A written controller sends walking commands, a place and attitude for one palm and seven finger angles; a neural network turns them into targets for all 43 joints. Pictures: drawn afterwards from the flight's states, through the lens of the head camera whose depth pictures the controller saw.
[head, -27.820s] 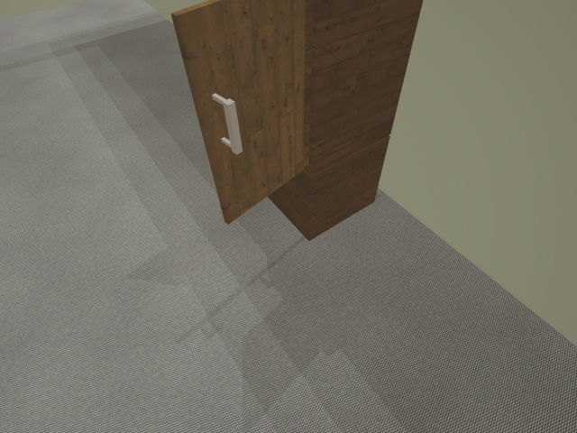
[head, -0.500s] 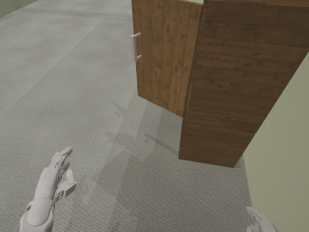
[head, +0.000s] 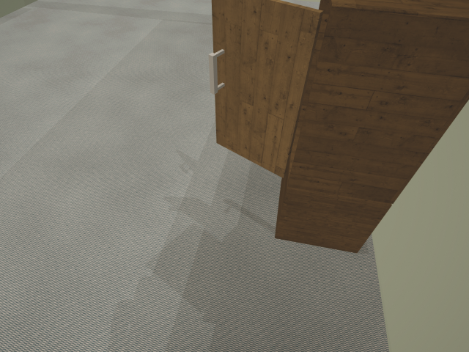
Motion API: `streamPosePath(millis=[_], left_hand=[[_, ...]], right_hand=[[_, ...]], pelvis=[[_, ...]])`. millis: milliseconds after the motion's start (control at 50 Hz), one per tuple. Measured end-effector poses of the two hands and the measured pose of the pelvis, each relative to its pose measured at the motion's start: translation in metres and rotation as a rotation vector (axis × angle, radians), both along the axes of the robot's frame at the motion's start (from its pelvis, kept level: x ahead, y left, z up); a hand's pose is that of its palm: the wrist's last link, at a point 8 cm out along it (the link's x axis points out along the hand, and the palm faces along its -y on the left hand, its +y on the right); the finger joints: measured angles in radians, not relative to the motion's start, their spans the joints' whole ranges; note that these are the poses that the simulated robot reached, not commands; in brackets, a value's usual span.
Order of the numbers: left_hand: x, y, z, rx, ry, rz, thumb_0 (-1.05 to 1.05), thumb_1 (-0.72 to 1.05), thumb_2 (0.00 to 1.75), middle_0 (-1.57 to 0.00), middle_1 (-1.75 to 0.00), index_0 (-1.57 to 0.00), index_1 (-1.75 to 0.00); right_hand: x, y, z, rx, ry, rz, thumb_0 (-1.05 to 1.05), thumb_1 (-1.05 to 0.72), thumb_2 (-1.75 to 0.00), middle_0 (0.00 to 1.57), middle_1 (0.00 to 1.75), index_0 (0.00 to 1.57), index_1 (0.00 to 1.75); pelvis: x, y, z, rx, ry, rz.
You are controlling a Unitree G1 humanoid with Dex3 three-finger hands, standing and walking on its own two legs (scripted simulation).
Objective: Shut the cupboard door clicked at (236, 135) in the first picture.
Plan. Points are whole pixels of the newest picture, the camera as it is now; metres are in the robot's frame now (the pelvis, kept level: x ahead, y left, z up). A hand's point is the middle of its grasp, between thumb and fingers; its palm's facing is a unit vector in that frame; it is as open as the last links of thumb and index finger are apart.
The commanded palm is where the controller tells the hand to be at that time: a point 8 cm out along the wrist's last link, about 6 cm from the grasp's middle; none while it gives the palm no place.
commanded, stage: let the arm hang, fingers relaxed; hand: left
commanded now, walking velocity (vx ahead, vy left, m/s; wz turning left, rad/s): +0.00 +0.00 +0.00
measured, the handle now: (217, 72) +0.94 +0.11 +0.01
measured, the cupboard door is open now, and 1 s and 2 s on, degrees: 64 64 64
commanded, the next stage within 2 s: look to check the result in 0.48 s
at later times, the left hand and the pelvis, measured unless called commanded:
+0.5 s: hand out of the picture -0.03 +0.17 -0.18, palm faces +0.02 -0.99 -0.15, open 7.3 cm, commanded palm none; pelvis +0.00 +0.01 +0.00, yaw -1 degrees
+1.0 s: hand out of the picture -0.01 +0.18 -0.17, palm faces +0.00 -0.98 -0.20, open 7.3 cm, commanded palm none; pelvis +0.02 +0.01 +0.00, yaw -1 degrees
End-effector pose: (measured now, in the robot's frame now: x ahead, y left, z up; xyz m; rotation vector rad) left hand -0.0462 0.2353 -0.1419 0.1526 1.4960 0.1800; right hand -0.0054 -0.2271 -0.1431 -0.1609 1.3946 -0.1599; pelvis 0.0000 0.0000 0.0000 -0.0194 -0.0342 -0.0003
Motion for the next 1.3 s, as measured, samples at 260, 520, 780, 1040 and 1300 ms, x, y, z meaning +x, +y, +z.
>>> streamPosePath(millis=[260,520,780,1040,1300], left_hand=[[0.017,-0.012,-0.005,-0.046,-0.041,-0.009,0.00,0.91,0.90,-0.20,-0.29,-0.20,-0.30],[0.017,-0.014,-0.006,-0.056,-0.025,-0.012,0.00,0.91,0.90,-0.20,-0.29,-0.20,-0.30],[0.013,-0.005,-0.002,-0.024,0.009,-0.011,0.00,0.91,0.90,-0.20,-0.29,-0.20,-0.30],[0.043,-0.002,0.000,-0.006,-0.040,-0.034,0.00,0.91,0.90,-0.20,-0.29,-0.20,-0.30],[0.080,0.000,0.001,0.009,-0.095,-0.056,0.00,0.91,0.90,-0.20,-0.30,-0.20,-0.30]], right_hand=[[-0.007,0.026,-0.002,0.032,0.005,-0.034,0.01,-0.92,-0.90,0.20,0.30,0.20,0.29],[-0.021,0.031,-0.002,0.036,0.044,-0.062,0.00,-0.91,-0.90,0.20,0.30,0.20,0.29],[-0.015,0.022,-0.002,0.025,0.052,-0.060,0.00,-0.91,-0.90,0.20,0.30,0.20,0.29],[0.016,0.002,0.001,-0.004,-0.002,-0.041,0.00,-0.91,-0.90,0.20,0.30,0.20,0.29],[0.041,-0.013,0.004,-0.026,-0.026,-0.019,0.00,-0.91,-0.90,0.20,0.30,0.20,0.29]], pelvis=[[0.004,0.011,0.002,0.011,-0.008,-0.014],[0.005,0.013,0.002,0.013,-0.001,-0.019],[0.009,0.010,0.002,0.015,0.001,-0.020],[0.017,0.005,0.003,0.018,-0.001,-0.024],[0.027,-0.001,0.003,0.018,0.006,-0.016]])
